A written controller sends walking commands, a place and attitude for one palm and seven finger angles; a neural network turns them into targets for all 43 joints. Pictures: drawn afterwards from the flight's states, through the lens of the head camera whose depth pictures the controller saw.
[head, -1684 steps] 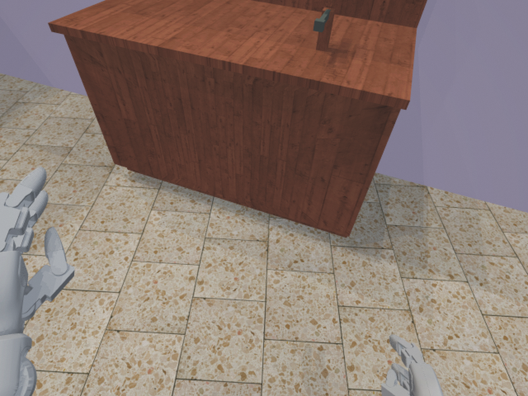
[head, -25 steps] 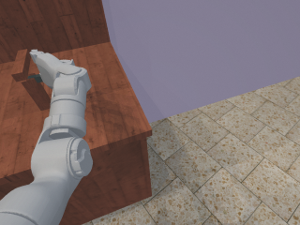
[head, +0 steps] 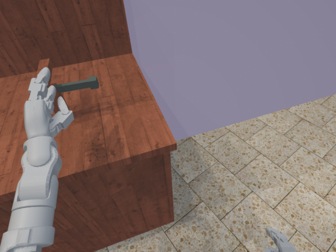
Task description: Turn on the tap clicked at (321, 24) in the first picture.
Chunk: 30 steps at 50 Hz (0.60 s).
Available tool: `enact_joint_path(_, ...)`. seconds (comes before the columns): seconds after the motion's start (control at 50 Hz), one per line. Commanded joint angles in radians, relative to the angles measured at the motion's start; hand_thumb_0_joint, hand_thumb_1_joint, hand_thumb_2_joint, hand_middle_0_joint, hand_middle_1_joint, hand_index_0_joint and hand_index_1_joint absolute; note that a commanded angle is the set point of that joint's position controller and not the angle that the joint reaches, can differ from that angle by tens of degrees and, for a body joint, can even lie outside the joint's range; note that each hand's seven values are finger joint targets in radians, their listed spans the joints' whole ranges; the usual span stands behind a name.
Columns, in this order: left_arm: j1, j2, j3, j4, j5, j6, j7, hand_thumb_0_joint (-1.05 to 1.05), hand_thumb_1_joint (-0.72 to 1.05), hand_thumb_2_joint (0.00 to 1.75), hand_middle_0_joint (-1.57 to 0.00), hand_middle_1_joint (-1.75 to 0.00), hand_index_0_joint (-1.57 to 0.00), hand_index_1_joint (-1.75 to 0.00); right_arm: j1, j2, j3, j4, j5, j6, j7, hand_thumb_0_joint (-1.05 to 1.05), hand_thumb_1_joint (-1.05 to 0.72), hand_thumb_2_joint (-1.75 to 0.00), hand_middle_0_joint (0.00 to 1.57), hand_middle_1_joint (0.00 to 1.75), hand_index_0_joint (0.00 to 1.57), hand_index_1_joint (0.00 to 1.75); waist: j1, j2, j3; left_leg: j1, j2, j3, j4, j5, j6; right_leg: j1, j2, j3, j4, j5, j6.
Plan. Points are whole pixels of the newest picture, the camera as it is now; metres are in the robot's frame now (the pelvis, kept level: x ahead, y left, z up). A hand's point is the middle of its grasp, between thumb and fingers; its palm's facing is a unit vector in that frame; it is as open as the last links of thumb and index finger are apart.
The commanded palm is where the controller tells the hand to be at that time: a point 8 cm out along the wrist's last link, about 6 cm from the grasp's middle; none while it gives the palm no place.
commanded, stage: draw the hand back beside the body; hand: left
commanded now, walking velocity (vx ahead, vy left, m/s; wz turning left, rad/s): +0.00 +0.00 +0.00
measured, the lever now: (93, 82) +0.55 +0.28 +0.14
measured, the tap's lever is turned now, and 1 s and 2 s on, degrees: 86 86 86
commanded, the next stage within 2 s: step back with the hand held close in 1.02 s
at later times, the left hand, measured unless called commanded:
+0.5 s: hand (43, 151) +0.25 +0.26 +0.17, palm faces +0.38 -0.89 -0.26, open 7.5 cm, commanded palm +0.20 +0.30 +0.18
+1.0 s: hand (21, 182) +0.19 +0.28 +0.16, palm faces +0.43 -0.85 -0.30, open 7.4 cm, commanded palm +0.14 +0.32 +0.17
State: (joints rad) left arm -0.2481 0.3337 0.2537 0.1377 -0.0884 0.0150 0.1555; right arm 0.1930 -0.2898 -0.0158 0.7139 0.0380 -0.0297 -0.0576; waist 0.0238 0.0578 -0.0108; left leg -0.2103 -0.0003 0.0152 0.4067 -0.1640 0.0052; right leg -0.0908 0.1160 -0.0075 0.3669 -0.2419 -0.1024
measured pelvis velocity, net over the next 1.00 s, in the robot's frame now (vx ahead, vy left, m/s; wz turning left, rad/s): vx -0.01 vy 0.03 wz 0.02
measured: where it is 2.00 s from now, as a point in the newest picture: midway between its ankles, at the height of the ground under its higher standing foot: outside the picture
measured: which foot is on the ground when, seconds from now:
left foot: down 0.00-1.00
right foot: down 0.00-1.00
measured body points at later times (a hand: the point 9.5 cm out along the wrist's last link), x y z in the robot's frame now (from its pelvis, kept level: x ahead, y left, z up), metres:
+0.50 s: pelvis -0.01 +0.03 +0.01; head -0.03 +0.01 +0.45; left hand +0.23 +0.31 +0.19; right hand +0.17 -0.19 -0.09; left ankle +0.04 +0.12 -0.74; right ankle -0.03 -0.04 -0.74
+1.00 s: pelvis -0.01 +0.03 +0.00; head -0.04 +0.02 +0.45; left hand +0.16 +0.32 +0.18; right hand +0.19 -0.19 -0.08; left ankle +0.04 +0.12 -0.74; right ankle -0.03 -0.04 -0.74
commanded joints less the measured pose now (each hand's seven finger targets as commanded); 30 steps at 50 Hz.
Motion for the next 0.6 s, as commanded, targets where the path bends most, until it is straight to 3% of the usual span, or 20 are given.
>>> enact_joint_path(0.0,-0.443,0.141,-0.072,-0.236,0.013,-0.140,-0.007,0.00,0.90,0.90,-0.17,-0.22,-0.17,-0.22,-0.155,-0.079,-0.020,-0.141,-0.004,-0.073,-0.004,0.00,-0.90,-0.90,0.20,0.30,0.20,0.30,-0.038,0.007,-0.183,0.209,-0.018,0.000,-0.024,0.037,0.044,-0.127,-0.083,0.075,-0.113,0.192,0.116)
enact_joint_path(0.04,-0.357,0.139,-0.066,-0.175,0.006,-0.141,-0.010,0.00,0.90,0.90,-0.18,-0.23,-0.18,-0.23,-0.162,-0.076,-0.016,-0.137,-0.003,-0.066,-0.008,0.00,-0.90,-0.90,0.20,0.30,0.20,0.30,-0.033,-0.062,-0.135,0.185,-0.019,-0.005,-0.038,-0.005,0.049,-0.129,-0.084,0.073,-0.133,0.132,0.117)
enact_joint_path(0.06,-0.353,0.158,-0.052,-0.184,0.007,-0.143,-0.012,0.00,0.90,0.90,-0.18,-0.23,-0.18,-0.23,-0.176,-0.077,-0.015,-0.140,-0.003,-0.062,-0.008,0.00,-0.90,-0.90,0.20,0.30,0.20,0.30,-0.027,-0.066,-0.149,0.176,-0.023,-0.007,-0.042,-0.015,0.047,-0.115,-0.092,0.080,-0.145,0.125,0.119)
enact_joint_path(0.08,-0.319,0.139,-0.066,-0.192,0.004,-0.144,-0.017,0.00,0.90,0.90,-0.18,-0.23,-0.18,-0.23,-0.186,-0.070,-0.011,-0.145,-0.004,-0.057,-0.007,0.00,-0.90,-0.90,0.20,0.30,0.20,0.30,-0.022,-0.078,-0.153,0.175,-0.024,-0.008,-0.046,-0.012,0.048,-0.092,-0.095,0.078,-0.143,0.131,0.118)
enact_joint_path(0.12,-0.251,0.169,-0.028,-0.211,-0.001,-0.148,-0.023,0.00,0.90,0.90,-0.18,-0.24,-0.18,-0.24,-0.194,-0.064,-0.006,-0.153,-0.005,-0.046,-0.005,0.00,-0.90,-0.90,0.20,0.30,0.20,0.30,-0.006,-0.053,-0.157,0.186,-0.020,-0.010,-0.065,-0.002,0.043,-0.069,-0.093,0.067,-0.144,0.128,0.108)
enact_joint_path(0.16,-0.181,0.208,0.023,-0.250,-0.008,-0.148,-0.027,0.00,0.90,0.90,-0.18,-0.25,-0.18,-0.25,-0.213,-0.060,0.001,-0.167,-0.010,-0.034,-0.005,0.00,-0.90,-0.90,0.20,0.30,0.20,0.30,0.013,-0.075,-0.162,0.180,-0.019,-0.014,-0.072,0.027,0.041,-0.027,-0.094,0.064,-0.145,0.179,0.108)
enact_joint_path(0.2,-0.127,0.249,0.074,-0.305,-0.009,-0.149,-0.034,0.00,0.90,0.90,-0.18,-0.25,-0.18,-0.25,-0.218,-0.058,0.002,-0.176,-0.016,-0.025,-0.006,0.00,-0.90,-0.90,0.20,0.30,0.20,0.30,0.027,-0.039,-0.180,0.194,-0.015,-0.013,-0.082,0.064,0.035,0.004,-0.089,0.055,-0.141,0.210,0.099)
enact_joint_path(0.28,-0.059,0.224,0.071,-0.442,-0.009,-0.159,-0.039,0.00,0.90,0.90,-0.19,-0.26,-0.19,-0.26,-0.227,-0.042,0.012,-0.199,-0.024,-0.032,-0.003,0.00,-0.90,-0.90,0.20,0.30,0.20,0.30,0.026,0.035,-0.159,0.233,-0.007,-0.012,-0.092,0.108,0.027,0.004,-0.076,0.051,-0.156,0.215,0.085)
enact_joint_path(0.32,-0.009,0.197,0.051,-0.457,-0.006,-0.157,-0.041,0.00,0.90,0.90,-0.19,-0.27,-0.19,-0.27,-0.223,-0.044,0.013,-0.198,-0.027,-0.037,-0.001,0.00,-0.90,-0.90,0.20,0.30,0.20,0.30,0.019,0.056,-0.110,0.237,0.002,-0.022,-0.109,0.086,0.020,-0.022,-0.068,0.042,-0.168,0.153,0.077)
enact_joint_path(0.44,0.165,0.160,0.037,-0.519,-0.002,-0.165,-0.041,0.00,0.90,0.90,-0.20,-0.29,-0.20,-0.29,-0.206,-0.053,0.000,-0.193,-0.032,-0.059,0.003,0.00,-0.90,-0.90,0.20,0.30,0.20,0.30,0.018,-0.024,-0.100,0.259,0.008,-0.033,-0.120,0.090,0.023,-0.024,-0.060,0.035,-0.176,0.137,0.078)
enact_joint_path(0.5,0.257,0.164,0.048,-0.564,0.005,-0.173,-0.041,0.00,0.90,0.90,-0.20,-0.30,-0.20,-0.30,-0.194,-0.062,-0.007,-0.190,-0.037,-0.072,0.008,0.00,-0.90,-0.90,0.20,0.30,0.20,0.30,0.024,0.005,-0.113,0.273,0.008,-0.041,-0.121,0.125,0.014,-0.015,-0.060,0.029,-0.171,0.158,0.074)
enact_joint_path(0.58,0.368,0.180,0.085,-0.627,0.004,-0.190,-0.038,0.00,0.90,0.90,-0.20,-0.30,-0.20,-0.30,-0.198,-0.057,-0.014,-0.192,-0.041,-0.086,0.010,0.00,-0.90,-0.90,0.20,0.30,0.20,0.30,0.031,-0.021,-0.095,0.251,0.008,-0.033,-0.111,0.126,0.019,-0.005,-0.067,0.034,-0.173,0.161,0.075)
